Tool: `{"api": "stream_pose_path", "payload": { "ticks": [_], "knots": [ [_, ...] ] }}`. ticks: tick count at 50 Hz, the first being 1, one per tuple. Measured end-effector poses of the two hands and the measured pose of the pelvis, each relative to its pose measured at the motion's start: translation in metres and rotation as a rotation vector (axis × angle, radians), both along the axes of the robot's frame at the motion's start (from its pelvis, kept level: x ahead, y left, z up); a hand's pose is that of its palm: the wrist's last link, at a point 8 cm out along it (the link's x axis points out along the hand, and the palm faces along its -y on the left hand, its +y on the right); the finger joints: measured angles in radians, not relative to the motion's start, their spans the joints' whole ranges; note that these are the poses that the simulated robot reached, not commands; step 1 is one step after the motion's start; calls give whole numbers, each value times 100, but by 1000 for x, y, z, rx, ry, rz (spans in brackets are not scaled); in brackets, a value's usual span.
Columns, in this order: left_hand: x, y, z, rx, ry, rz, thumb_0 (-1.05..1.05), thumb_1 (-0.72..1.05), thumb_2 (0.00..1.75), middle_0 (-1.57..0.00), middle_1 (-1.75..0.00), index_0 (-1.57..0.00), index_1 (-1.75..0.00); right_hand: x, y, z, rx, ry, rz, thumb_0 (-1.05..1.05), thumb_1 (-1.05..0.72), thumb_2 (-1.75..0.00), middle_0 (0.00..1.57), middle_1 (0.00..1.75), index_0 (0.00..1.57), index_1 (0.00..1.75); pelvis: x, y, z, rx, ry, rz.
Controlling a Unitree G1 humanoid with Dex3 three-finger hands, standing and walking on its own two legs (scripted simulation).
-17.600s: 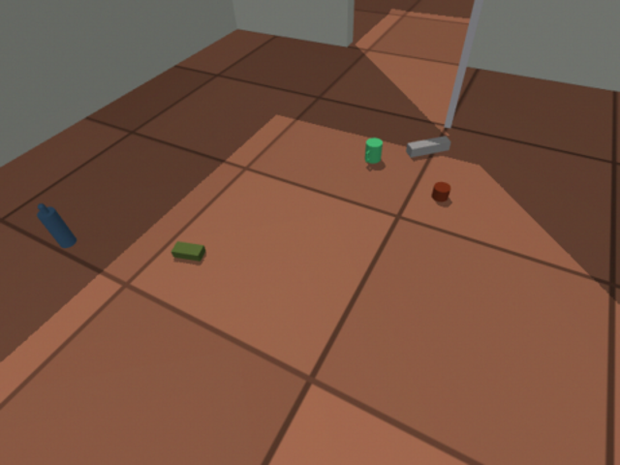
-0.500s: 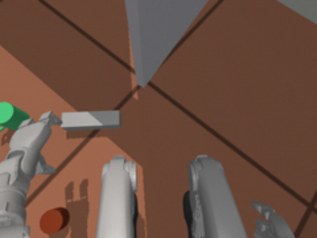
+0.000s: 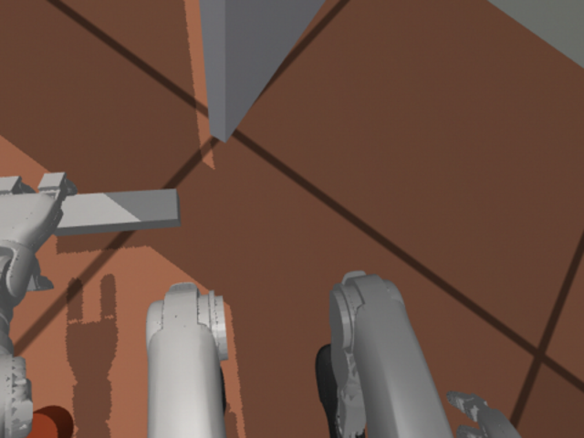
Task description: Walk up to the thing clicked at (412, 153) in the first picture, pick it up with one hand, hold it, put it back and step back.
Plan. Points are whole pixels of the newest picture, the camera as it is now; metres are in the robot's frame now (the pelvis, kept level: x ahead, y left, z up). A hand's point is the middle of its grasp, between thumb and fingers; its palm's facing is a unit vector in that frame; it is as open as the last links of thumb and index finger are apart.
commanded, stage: rise first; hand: left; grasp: from above
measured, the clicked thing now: (116, 212) +0.49 +0.31 -0.32
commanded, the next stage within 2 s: none
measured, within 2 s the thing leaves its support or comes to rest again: neither
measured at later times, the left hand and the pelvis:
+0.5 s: hand (63, 233) +0.41 +0.35 -0.20, palm faces -0.46 -0.09 -0.88, open 14.2 cm; pelvis +0.01 +0.00 -0.03, yaw -2 degrees
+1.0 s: hand (70, 231) +0.42 +0.34 -0.21, palm faces -0.45 -0.10 -0.89, open 14.2 cm; pelvis +0.01 +0.00 -0.03, yaw -2 degrees
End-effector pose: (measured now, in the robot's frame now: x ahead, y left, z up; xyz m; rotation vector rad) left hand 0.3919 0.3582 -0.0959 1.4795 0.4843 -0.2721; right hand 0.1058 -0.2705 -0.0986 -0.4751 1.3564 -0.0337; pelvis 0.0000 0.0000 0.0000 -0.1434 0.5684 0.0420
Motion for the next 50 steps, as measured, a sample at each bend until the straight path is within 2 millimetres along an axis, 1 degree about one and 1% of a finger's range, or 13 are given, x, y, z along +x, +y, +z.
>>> {"api": "stream_pose_path", "payload": {
  "ticks": [4,8,17,24,32,50],
  "knots": [
    [6,-2,-9,12,8,-15,0,-55,104,-8,-96,-6,-98,4,1,-6,4,7,10,0,-90,-89,20,30,21,30,2,0,-5,-1,2,-4],
    [10,-4,-18,7,5,-8,0,-55,103,-8,-97,-6,-98,3,0,-11,8,20,17,0,-90,-89,20,30,21,30,4,-2,-10,0,0,-11],
    [21,-7,-32,5,-7,13,0,-54,102,-8,-99,-7,-99,-6,-4,-21,3,57,21,0,-90,-90,20,30,21,30,7,-5,-21,2,2,-22],
    [28,-8,-42,12,0,20,0,-54,102,-8,-100,-7,-100,-13,-6,-25,-2,91,19,0,-90,-90,20,30,21,30,9,-5,-25,0,4,-27],
    [32,-10,-48,-1,-1,24,0,-54,102,-8,-101,-7,-101,-16,-7,-25,-9,108,19,0,-90,-90,20,30,21,30,11,-4,-28,-6,1,-32],
    [35,-11,-58,-7,-9,18,0,-55,103,-8,-101,-7,-102,-13,-3,-26,-13,91,45,0,-90,-90,20,30,21,30,10,-3,-34,-14,-14,-35]
  ]
}}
